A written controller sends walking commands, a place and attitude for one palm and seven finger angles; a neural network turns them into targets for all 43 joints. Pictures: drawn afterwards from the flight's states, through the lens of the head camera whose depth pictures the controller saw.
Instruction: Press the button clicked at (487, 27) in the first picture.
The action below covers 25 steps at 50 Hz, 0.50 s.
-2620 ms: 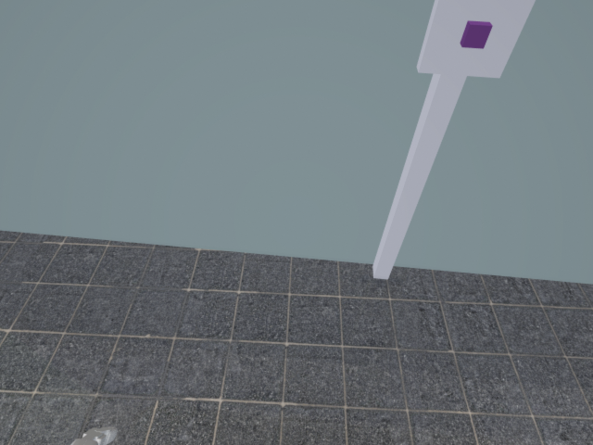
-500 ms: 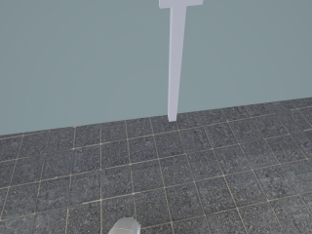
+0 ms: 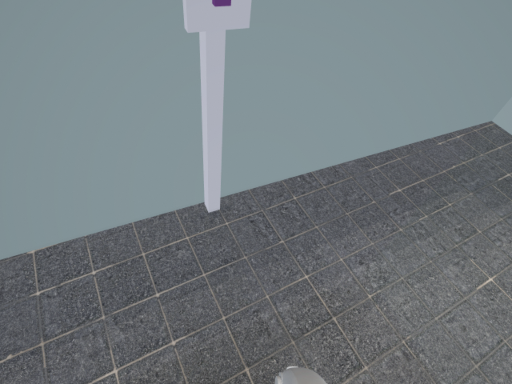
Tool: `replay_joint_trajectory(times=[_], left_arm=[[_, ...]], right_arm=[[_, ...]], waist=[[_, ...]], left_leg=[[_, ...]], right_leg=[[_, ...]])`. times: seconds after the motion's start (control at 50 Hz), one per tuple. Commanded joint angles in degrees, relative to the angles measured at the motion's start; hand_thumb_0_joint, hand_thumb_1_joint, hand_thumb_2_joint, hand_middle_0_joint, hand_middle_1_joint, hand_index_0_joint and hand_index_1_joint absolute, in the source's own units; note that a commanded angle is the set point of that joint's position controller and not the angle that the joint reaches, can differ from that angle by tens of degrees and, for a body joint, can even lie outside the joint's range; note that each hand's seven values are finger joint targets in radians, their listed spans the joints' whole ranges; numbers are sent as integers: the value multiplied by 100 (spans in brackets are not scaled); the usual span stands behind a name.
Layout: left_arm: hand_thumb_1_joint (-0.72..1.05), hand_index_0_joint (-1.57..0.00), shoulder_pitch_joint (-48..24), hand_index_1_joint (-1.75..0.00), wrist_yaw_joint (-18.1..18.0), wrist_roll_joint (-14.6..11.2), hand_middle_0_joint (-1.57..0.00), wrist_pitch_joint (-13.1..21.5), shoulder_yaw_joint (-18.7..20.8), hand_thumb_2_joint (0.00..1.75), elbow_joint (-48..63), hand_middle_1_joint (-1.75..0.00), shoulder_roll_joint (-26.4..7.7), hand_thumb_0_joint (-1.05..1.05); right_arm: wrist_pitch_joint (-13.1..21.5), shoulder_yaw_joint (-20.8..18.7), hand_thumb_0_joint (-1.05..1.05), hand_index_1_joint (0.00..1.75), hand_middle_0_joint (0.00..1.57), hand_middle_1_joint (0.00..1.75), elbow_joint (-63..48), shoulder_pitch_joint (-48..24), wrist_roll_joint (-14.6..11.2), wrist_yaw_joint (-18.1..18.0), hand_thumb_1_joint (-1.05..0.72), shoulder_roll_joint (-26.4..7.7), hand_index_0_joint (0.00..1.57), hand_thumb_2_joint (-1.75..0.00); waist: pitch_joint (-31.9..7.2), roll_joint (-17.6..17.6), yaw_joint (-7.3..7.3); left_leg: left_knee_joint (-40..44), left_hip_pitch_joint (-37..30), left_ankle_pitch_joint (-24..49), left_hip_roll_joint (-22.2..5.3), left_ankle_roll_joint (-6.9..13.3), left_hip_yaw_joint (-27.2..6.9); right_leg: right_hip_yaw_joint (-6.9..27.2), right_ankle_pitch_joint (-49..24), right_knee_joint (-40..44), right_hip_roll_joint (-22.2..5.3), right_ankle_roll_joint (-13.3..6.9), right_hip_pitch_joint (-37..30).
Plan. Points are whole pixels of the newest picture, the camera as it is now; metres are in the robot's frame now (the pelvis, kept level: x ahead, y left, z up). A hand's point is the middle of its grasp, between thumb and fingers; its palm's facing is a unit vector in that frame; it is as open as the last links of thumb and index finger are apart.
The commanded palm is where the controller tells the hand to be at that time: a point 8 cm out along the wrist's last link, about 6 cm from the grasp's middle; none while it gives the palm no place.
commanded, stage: walk to a spot facing it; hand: left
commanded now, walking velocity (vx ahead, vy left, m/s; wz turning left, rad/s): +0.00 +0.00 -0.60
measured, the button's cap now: out of the picture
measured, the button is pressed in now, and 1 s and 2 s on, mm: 0 0 0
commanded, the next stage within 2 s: turn to face it in 1.84 s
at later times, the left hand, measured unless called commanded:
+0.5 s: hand (196, 376) +0.16 +0.11 -0.16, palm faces -0.34 -0.91 -0.25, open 7.4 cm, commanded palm none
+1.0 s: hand (228, 318) +0.27 +0.06 -0.17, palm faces -0.57 -0.81 -0.15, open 7.4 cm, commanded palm none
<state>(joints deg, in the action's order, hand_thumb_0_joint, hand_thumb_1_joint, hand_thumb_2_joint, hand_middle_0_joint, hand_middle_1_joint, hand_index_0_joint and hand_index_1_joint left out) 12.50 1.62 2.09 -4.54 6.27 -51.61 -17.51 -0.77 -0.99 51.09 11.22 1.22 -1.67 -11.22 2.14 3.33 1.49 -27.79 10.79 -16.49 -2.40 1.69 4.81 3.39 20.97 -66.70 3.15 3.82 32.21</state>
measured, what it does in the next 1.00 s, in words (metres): walks ahead, turning right: right foot, then left foot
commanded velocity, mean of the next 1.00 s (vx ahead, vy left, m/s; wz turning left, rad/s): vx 0.19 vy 0.00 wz -0.60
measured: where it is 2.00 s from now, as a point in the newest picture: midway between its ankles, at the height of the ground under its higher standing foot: (337, 362)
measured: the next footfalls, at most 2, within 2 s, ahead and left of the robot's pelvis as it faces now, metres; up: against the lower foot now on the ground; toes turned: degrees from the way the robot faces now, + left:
right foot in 0.34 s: -0.01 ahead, -0.16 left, +0.00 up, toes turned -19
left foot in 0.72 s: +0.12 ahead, +0.06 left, +0.00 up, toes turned -20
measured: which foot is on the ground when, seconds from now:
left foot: down 0.00-0.32, up 0.34-0.70, down 0.72-1.00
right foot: up 0.00-0.32, down 0.34-0.72, up 0.74-1.00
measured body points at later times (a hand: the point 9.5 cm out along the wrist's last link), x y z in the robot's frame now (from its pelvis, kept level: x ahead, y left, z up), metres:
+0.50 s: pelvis -0.02 -0.04 -0.01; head +0.01 -0.06 +0.44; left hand +0.18 +0.15 -0.14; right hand -0.09 -0.30 -0.16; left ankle +0.02 +0.10 -0.68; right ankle -0.05 -0.14 -0.74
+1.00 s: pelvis +0.10 -0.06 +0.00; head +0.13 -0.05 +0.45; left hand +0.30 +0.10 -0.16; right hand -0.07 -0.23 -0.13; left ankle +0.09 +0.07 -0.74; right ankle +0.05 -0.21 -0.66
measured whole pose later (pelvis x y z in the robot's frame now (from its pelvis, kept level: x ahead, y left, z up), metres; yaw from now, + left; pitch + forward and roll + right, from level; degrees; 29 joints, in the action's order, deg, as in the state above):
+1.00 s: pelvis +0.10 -0.06 +0.00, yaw -37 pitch +0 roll -2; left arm 12.2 3.3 2.3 -3.2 5.6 -54.8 -13.3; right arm 3.5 -1.0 57.5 23.5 1.5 -1.2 -8.6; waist 2.1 2.2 -0.5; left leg -21.0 0.9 -19.2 -6.4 -1.1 16.0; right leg -3.4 12.2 -61.8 -4.3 2.0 35.3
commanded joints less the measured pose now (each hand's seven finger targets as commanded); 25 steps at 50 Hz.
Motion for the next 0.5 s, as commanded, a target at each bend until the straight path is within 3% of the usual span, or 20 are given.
replay_joint_trajectory(times=[0.0, 0.06, 0.12, 0.18, 0.22, 0.26, 0.28, 0.3, 0.32, 0.34, 0.36, 0.4, 0.48], left_arm=[[90, -20, -337, -30, 60, -61, -20, 114, -34, 90, 511, -30, -138, 0], [90, -20, -596, -30, 61, -74, -20, 81, -55, 90, 558, -30, -96, 0], [90, -20, -728, -30, 72, -82, -20, 65, -73, 90, 573, -30, -25, 0], [90, -20, -834, -30, 73, -85, -20, 115, -98, 90, 600, -30, 48, 0], [90, -20, -735, -30, 58, -91, -20, 174, -108, 90, 577, -30, 65, 0], [90, -20, -479, -30, 22, -82, -20, 262, -95, 90, 486, -30, -46, 0], [90, -20, -95, -30, -20, -70, -20, 346, -52, 90, 374, -30, -309, 0], [90, -20, 351, -30, -122, -32, -20, 436, 72, 90, 235, -30, -1017, 0], [90, -20, 642, -30, -201, -143, -20, 397, 114, 90, 160, -30, -1228, 0], [90, -20, 614, -30, -263, -136, -20, 371, 158, 90, 163, -30, -1156, 0], [90, -20, 240, -30, -293, -128, -20, 332, 136, 90, 218, -30, -997, 0], [90, -20, -357, -30, -250, -110, -20, 327, 11, 90, 382, -30, -690, 0], [90, -20, -298, -30, -178, -68, -20, 411, 1, 90, 344, -30, -728, 0]], right_arm=[[205, -319, 0, 30, 20, 30, -315, 293, -5, -90, -90, -1034, 20, -90], [193, -362, 0, 30, 20, 30, -181, 571, -10, -75, -90, -1095, 20, -90], [177, -414, 0, 30, 20, 30, -106, 587, 5, -58, -90, -1161, 20, -90], [154, -470, 0, 30, 20, 30, 11, 664, 31, -28, -90, -1251, 20, -90], [147, -521, 0, 30, 20, 30, 53, 617, 40, -6, -90, -1336, 20, -90], [127, -536, 0, 30, 20, 30, 112, 707, 10, 29, -90, -1318, 20, -90], [117, -501, 0, 30, 20, 30, 93, 804, -30, 64, -90, -1225, 20, -90], [87, -364, 0, 30, 20, 30, -138, 818, -57, 106, -90, -769, 20, -90], [23, -322, 0, 30, 20, 30, -384, 324, -34, 48, -90, -731, 20, -90], [-28, -306, 0, 30, 20, 30, -444, 71, -54, -16, -90, -723, 20, -90], [-48, -322, 0, 30, 20, 30, -411, -87, -54, -23, -90, -784, 20, -90], [-88, -349, 0, 30, 20, 30, -196, 169, 12, 49, -90, -801, 20, -90], [-49, -361, 0, 30, 20, 30, -206, 200, 58, 157, -90, -788, 20, -90]], waist=[[23, -1125, -234], [114, -1228, -352], [69, -1373, -376], [-76, -1530, -438], [-297, -1552, -395], [-515, -1348, -279], [-741, -851, -68], [-966, 1051, 118], [-969, 1123, 302], [-905, 1103, 317], [-594, 1017, 220], [-361, 461, -132], [-153, 508, -107]], left_leg=[[932, -561, 2159, -1440, 638, -759], [976, -622, 2244, -1584, 661, -642], [952, -565, 2130, -1723, 671, -362], [710, -527, 2430, -1837, 645, -162], [375, -675, 2705, -1896, 539, -12], [-319, -498, 2778, -1752, 183, 352], [-1218, 161, 2361, -1644, -179, 655], [-2523, 2001, -605, -952, -563, 916], [-3478, 2535, -2086, -544, -662, 195], [-3752, 2575, -1909, -595, -612, -291], [-3894, 2636, -1599, -646, -612, -406], [-3690, 2256, -872, -649, -700, -269], [-2978, 1943, -597, -464, -703, -62]], right_leg=[[-195, 59, 42, -399, 144, 427], [-333, 132, 478, -513, 157, 274], [-495, 235, 1046, -635, 116, -41], [-725, 441, 1802, -569, -6, -575], [-820, 415, 2441, -490, -128, -888], [-961, -409, 3656, -363, -254, -1704], [-641, -1235, 4426, -649, -422, -2806], [1248, -3137, 4646, -2155, -969, -4188], [1806, -5162, 4407, -2798, -1484, -3823], [1682, -4645, 4439, -2532, -1630, -3447], [1651, -3868, 4499, -2306, -1623, -3106], [1017, -2321, 4711, -1774, -1382, -2532], [1293, 121, 5209, -1523, -1361, -1976]])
